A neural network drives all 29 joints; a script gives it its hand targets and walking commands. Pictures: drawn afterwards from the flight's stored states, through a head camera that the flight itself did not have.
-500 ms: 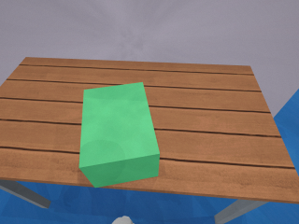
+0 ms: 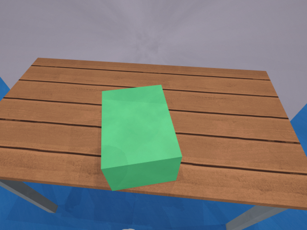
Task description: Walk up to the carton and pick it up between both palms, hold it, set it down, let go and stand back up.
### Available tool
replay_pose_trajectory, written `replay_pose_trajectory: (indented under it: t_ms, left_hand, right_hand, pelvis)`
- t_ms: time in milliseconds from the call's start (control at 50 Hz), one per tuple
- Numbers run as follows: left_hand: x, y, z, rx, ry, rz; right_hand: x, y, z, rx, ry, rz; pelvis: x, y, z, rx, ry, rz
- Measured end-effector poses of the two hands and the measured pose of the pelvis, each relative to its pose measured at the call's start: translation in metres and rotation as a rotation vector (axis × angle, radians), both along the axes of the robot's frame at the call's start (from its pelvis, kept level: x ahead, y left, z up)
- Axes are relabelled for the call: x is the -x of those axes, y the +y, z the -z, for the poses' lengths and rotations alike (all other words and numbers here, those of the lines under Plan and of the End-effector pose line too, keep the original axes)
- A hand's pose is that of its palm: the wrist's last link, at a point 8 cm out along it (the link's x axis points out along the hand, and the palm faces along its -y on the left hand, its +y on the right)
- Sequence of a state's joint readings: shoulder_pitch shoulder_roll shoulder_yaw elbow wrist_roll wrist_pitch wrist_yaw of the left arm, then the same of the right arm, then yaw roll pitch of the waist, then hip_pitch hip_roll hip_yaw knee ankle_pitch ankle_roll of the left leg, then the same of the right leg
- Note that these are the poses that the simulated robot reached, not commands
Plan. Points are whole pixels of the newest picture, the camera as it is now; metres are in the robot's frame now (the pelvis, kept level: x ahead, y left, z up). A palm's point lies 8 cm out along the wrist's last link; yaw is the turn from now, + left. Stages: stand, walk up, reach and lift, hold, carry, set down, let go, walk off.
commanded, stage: walk up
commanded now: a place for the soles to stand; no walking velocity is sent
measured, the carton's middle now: (138, 134) +0.39 +0.08 +0.00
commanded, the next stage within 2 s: none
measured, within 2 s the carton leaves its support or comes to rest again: neither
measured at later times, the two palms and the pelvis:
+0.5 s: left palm out of the picture +0.07 +0.32 -0.10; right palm out of the picture +0.10 -0.32 -0.10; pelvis +0.00 +0.00 +0.01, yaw +0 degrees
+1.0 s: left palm out of the picture -0.02 +0.43 -0.10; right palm out of the picture +0.08 -0.18 -0.11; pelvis -0.05 +0.10 +0.00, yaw +6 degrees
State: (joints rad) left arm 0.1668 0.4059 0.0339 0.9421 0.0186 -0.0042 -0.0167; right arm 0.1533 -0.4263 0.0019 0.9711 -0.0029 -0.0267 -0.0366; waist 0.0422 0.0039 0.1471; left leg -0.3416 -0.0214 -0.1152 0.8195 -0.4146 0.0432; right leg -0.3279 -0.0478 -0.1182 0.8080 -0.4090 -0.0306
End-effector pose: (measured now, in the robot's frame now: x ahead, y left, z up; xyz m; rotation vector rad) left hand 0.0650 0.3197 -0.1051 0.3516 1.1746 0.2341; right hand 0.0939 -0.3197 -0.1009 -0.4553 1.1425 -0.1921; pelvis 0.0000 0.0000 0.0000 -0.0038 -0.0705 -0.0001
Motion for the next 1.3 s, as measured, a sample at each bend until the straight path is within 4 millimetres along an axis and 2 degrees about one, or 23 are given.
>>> replay_pose_trajectory:
  t_ms: [100,220,360,520,580,640,740,840,940,1020,1120,1200,1300]
  left_hand:
    - [0.002,0.005,-0.001,0.009,0.002,-0.005]
    - [0.001,0.000,-0.003,0.005,-0.003,-0.004]
    - [0.000,0.005,-0.005,0.005,0.000,-0.007]
    - [-0.006,-0.001,-0.010,-0.006,-0.015,-0.003]
    - [-0.006,0.004,-0.010,-0.009,-0.017,-0.005]
    - [0.000,0.020,-0.013,-0.050,-0.021,-0.016]
    - [0.026,0.056,-0.015,-0.090,-0.010,-0.053]
    - [0.053,0.095,0.001,-0.083,0.015,-0.084]
    - [0.072,0.110,-0.001,-0.074,0.046,-0.101]
    - [0.085,0.116,-0.006,-0.082,0.046,-0.115]
    - [0.096,0.114,-0.012,-0.088,0.038,-0.119]
    - [0.099,0.108,-0.018,-0.089,0.018,-0.110]
    - [0.101,0.112,-0.023,-0.090,-0.007,-0.106]
  right_hand:
    - [0.000,0.009,-0.005,-0.004,-0.005,-0.004]
    - [-0.001,0.005,-0.003,-0.011,-0.011,-0.004]
    - [-0.004,0.008,-0.006,-0.008,-0.010,-0.010]
    - [-0.009,0.003,-0.004,-0.020,-0.015,-0.009]
    - [-0.010,0.004,-0.005,-0.016,-0.008,-0.017]
    - [-0.009,0.008,-0.005,-0.017,0.033,-0.033]
    - [-0.010,0.033,-0.004,-0.014,0.068,-0.084]
    - [-0.003,0.074,0.005,-0.013,0.084,-0.120]
    - [0.010,0.119,0.006,-0.074,0.073,-0.116]
    - [0.015,0.143,0.012,-0.118,0.061,-0.120]
    - [0.021,0.152,0.020,-0.156,0.047,-0.121]
    - [0.025,0.148,0.020,-0.169,0.034,-0.122]
    - [0.021,0.136,0.013,-0.132,0.018,-0.142]
  pelvis:
    - [0.001,0.006,-0.004,0.001,0.004,-0.003]
    - [0.001,0.000,-0.004,-0.005,0.000,-0.003]
    - [-0.001,0.005,-0.006,-0.004,0.009,-0.007]
    - [-0.005,-0.002,-0.007,-0.011,0.003,-0.006]
    - [-0.005,0.002,-0.006,-0.007,0.007,-0.009]
    - [-0.001,0.014,-0.006,0.002,0.015,-0.013]
    - [0.011,0.044,-0.004,0.005,0.018,-0.047]
    - [0.027,0.081,0.007,0.022,0.036,-0.080]
    - [0.039,0.097,-0.001,0.036,0.034,-0.086]
    - [0.048,0.102,-0.003,0.027,0.033,-0.100]
    - [0.057,0.099,-0.002,0.012,0.025,-0.106]
    - [0.063,0.093,-0.004,0.006,0.016,-0.106]
    - [0.066,0.096,-0.006,0.002,0.016,-0.113]
